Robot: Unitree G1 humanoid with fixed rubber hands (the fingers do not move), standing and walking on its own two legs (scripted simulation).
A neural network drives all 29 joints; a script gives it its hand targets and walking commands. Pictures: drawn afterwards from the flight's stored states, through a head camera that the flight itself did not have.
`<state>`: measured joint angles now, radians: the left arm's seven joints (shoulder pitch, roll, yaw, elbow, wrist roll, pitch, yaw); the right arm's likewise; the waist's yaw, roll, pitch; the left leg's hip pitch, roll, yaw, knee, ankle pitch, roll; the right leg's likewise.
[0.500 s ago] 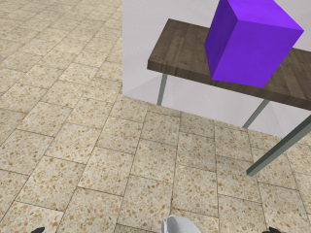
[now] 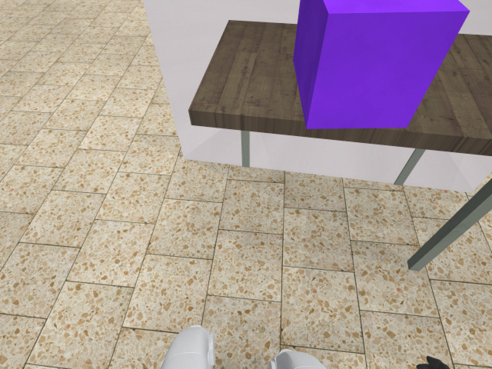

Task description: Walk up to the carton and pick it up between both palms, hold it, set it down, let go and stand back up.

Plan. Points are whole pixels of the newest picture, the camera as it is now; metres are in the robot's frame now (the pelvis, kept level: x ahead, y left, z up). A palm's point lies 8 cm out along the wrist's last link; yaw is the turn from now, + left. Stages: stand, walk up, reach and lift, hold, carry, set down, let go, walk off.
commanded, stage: walk up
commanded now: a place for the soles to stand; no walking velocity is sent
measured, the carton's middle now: (356, 42) +0.75 -0.22 +0.14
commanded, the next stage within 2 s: none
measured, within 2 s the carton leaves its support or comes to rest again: neither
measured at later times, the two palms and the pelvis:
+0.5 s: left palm (65, 334) +0.19 +0.35 -0.12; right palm (453, 345) +0.17 -0.29 -0.03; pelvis +0.10 +0.04 +0.01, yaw -1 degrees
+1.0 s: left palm (123, 311) +0.23 +0.25 -0.11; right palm (478, 327) +0.21 -0.39 -0.10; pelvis +0.15 -0.06 -0.01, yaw -5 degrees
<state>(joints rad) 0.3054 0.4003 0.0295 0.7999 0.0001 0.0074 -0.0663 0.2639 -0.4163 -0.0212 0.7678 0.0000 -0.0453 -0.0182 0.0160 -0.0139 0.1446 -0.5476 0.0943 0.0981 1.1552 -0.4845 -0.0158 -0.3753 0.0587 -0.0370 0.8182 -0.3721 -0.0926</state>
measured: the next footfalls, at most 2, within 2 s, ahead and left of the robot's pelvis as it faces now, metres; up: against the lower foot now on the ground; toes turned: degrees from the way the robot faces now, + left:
left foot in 0.24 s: +0.16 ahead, +0.15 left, +0.00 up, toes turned +8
right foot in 0.80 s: +0.26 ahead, -0.12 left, +0.00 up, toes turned -5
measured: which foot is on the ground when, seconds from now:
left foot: up 0.00-0.22, down 0.24-0.80, up 0.82-1.00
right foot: down 0.00-0.26, up 0.28-0.78, down 0.80-1.00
